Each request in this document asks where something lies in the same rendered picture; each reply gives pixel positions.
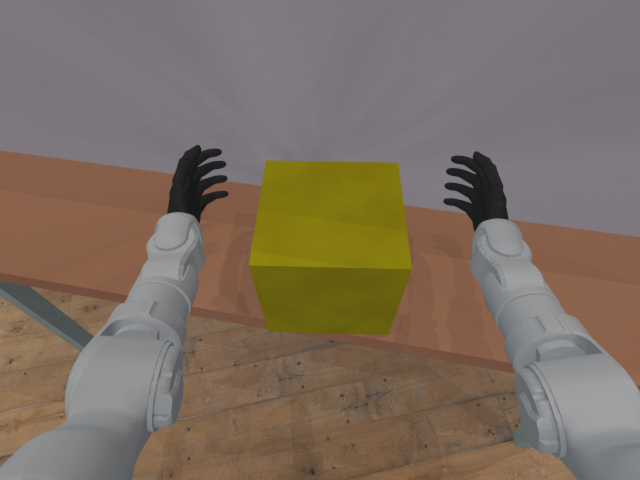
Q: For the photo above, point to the left robot upper arm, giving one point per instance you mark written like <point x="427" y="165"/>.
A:
<point x="123" y="390"/>

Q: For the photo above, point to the left robot hand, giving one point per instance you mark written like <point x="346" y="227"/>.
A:
<point x="187" y="189"/>

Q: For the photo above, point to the table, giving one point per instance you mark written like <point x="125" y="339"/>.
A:
<point x="82" y="228"/>

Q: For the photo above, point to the carton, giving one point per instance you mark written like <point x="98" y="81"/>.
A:
<point x="330" y="251"/>

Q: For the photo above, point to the right robot hand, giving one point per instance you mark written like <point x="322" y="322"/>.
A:
<point x="487" y="198"/>

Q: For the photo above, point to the robot right forearm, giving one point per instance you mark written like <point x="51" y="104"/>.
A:
<point x="530" y="317"/>

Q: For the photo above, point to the robot left forearm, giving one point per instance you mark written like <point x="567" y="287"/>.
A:
<point x="161" y="299"/>

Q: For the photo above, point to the right robot upper arm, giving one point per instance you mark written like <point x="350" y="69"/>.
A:
<point x="584" y="411"/>

